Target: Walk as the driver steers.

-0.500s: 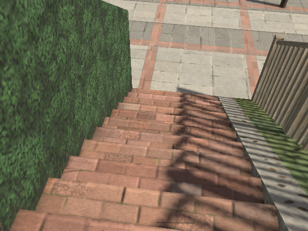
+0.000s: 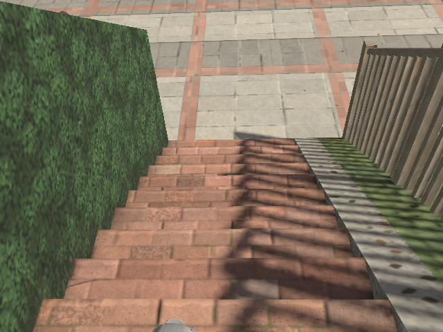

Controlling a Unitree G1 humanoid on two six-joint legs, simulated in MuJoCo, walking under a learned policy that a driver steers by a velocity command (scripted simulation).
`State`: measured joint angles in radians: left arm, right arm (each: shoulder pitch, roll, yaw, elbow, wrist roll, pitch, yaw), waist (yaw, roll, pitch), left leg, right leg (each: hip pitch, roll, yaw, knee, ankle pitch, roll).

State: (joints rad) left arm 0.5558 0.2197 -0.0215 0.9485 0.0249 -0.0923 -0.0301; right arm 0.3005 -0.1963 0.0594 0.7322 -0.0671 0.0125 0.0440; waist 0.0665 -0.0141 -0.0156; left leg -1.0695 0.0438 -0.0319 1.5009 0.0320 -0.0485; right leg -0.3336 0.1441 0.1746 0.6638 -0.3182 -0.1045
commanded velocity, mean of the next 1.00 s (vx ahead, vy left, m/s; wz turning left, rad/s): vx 0.92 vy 0.00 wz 0.13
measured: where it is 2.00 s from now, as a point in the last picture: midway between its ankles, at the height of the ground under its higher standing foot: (182, 224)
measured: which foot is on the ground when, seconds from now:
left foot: up 0.00-0.44, down 0.46-0.82, up 0.84-1.00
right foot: down 0.00-0.44, up 0.46-0.82, down 0.84-1.00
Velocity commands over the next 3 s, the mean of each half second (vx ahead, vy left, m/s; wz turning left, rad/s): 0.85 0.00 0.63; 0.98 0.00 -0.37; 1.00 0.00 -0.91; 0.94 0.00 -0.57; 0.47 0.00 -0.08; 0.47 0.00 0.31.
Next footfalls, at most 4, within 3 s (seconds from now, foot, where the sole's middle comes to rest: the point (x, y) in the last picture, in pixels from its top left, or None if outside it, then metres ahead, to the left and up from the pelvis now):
0.46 left None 0.35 0.27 -0.94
0.84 right None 0.65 0.32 -1.12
1.20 left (132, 280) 0.95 0.58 -1.30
1.54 right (175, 245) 1.25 0.44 -1.48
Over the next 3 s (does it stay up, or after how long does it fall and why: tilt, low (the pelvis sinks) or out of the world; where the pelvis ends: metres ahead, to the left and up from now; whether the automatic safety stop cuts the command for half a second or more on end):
stays up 2.08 0.29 -1.26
